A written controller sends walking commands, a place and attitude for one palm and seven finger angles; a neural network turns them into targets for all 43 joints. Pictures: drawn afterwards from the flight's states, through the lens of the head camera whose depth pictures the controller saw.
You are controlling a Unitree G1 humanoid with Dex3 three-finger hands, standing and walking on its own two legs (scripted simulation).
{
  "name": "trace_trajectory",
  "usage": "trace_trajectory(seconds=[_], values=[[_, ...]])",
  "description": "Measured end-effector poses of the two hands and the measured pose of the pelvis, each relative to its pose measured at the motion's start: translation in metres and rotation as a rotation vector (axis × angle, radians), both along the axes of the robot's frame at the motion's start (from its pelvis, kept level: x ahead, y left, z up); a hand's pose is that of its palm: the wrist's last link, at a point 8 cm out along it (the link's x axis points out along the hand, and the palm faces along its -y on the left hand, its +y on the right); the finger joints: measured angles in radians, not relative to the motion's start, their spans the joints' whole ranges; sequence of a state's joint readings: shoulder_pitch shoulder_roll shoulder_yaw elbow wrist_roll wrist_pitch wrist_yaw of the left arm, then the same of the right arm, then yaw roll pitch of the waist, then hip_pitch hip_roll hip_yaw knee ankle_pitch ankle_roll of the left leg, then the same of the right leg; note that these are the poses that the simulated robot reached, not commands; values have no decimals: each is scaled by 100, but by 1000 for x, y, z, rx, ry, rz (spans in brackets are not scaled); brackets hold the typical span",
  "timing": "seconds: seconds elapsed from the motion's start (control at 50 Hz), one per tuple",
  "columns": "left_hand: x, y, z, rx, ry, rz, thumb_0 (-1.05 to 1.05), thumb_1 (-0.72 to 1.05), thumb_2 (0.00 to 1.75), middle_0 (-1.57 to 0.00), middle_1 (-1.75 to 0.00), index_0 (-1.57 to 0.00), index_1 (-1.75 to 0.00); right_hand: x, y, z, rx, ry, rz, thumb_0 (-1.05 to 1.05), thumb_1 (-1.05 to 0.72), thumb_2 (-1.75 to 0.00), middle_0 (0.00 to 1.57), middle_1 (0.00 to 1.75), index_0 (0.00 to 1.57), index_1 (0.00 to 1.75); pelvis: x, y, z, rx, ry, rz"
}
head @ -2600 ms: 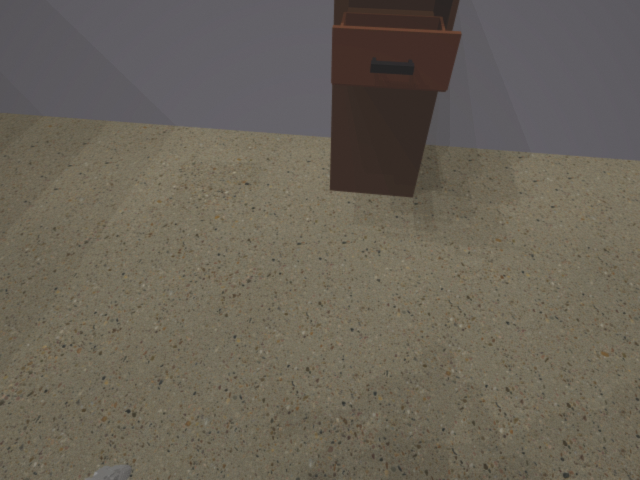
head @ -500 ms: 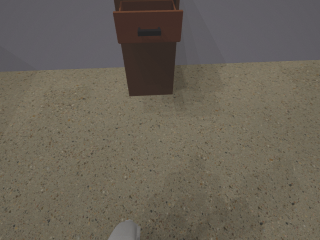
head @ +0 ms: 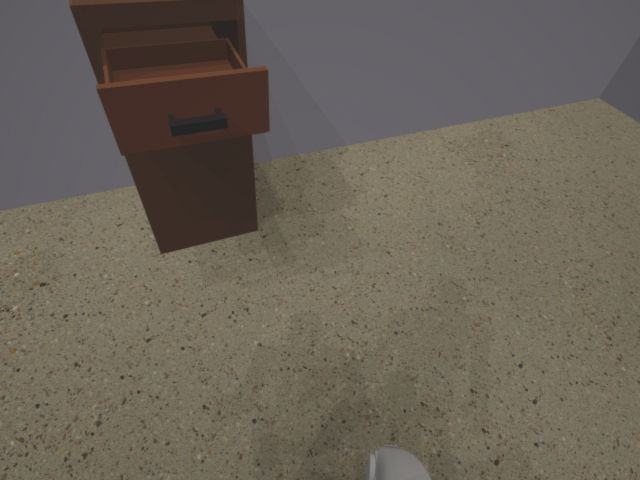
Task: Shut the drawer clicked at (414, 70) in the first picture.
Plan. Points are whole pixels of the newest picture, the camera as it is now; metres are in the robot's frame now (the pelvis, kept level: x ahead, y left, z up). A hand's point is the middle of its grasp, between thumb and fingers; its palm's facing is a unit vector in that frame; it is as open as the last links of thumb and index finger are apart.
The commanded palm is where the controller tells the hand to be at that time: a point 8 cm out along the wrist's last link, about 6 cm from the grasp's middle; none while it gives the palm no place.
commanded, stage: walk to a spot facing it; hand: left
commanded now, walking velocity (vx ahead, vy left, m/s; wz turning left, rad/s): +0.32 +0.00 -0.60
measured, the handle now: (196, 119) +0.81 +0.33 -0.02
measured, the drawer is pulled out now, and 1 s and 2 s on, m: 0.29 0.29 0.29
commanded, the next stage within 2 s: turn to face it in 1.12 s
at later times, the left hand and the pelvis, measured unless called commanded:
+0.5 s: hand (278, 358) +0.35 +0.09 -0.18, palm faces -0.29 -0.94 -0.17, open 7.3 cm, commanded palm none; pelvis +0.19 -0.05 -0.02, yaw -16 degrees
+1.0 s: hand (257, 301) +0.46 +0.14 -0.18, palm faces -0.41 -0.90 -0.16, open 7.3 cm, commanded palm none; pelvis +0.34 -0.02 +0.00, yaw -31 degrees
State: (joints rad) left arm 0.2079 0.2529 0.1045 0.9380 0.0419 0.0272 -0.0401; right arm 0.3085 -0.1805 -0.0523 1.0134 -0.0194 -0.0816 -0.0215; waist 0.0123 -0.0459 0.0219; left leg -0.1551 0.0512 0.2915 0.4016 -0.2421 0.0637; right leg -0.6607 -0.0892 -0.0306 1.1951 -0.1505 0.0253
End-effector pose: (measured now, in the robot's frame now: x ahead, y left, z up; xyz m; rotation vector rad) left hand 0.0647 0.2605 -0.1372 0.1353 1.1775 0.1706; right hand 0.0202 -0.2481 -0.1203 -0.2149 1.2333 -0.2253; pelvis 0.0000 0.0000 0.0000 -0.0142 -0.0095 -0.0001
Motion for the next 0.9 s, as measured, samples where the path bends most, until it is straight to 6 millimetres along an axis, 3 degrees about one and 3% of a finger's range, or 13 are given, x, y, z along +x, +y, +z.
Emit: trace_trajectory(seconds=[0.1,0.2,0.28,0.34,0.4,0.48,0.6,0.72,0.8,0.84,0.9], values=[[86,-13,6,-17,-45,-121,0,92,90,-19,-30,-20,-30,-46,7,-1,10,148,-130,0,-92,-90,20,30,19,30,35,5,1,3,-6,-56],[167,-51,3,-52,-66,-246,0,92,90,-19,-30,-20,-30,-76,28,-3,61,288,-246,0,-91,-90,20,30,19,30,73,-2,-3,4,-7,-113],[231,-93,-1,-77,-88,-346,1,92,90,-19,-30,-20,-30,-81,44,-8,122,382,-332,1,-91,-90,20,30,19,30,107,-15,-10,1,3,-159],[273,-123,-9,-85,-129,-399,1,91,90,-19,-30,-20,-30,-69,47,-17,169,423,-384,1,-91,-90,20,30,19,30,137,-32,-22,-2,5,-191],[296,-136,-18,-79,-165,-389,0,91,90,-20,-30,-20,-30,-36,34,-33,189,405,-404,1,-90,-90,20,30,20,30,160,-47,-32,7,-3,-216],[289,-129,-16,-42,-72,-381,0,91,90,-20,-30,-21,-30,54,-2,-39,142,211,-382,1,-91,-90,20,30,20,30,185,-53,-22,-7,-14,-264],[289,-89,-4,42,26,-345,-1,94,90,-20,-30,-21,-30,195,-44,-19,69,-106,-297,1,-91,-90,20,30,19,30,221,-50,-10,-6,6,-315],[299,-55,-9,45,87,-296,0,92,90,-20,-30,-21,-30,296,-55,4,7,-245,-206,0,-91,-90,20,30,19,30,266,-36,-11,-15,9,-356],[315,-39,-25,29,150,-293,0,92,90,-20,-30,-20,-30,335,-50,11,-46,-300,-193,0,-91,-90,20,30,19,30,298,-24,-18,-16,0,-405],[329,-39,-26,24,180,-328,0,92,90,-20,-30,-20,-30,337,-45,15,-52,-299,-218,0,-91,-90,20,30,20,30,309,-21,-15,-21,-5,-440],[357,-45,-21,7,192,-383,1,92,90,-20,-30,-20,-30,325,-34,18,-47,-256,-281,0,-91,-90,20,30,20,30,322,-19,-7,-27,-5,-478]])
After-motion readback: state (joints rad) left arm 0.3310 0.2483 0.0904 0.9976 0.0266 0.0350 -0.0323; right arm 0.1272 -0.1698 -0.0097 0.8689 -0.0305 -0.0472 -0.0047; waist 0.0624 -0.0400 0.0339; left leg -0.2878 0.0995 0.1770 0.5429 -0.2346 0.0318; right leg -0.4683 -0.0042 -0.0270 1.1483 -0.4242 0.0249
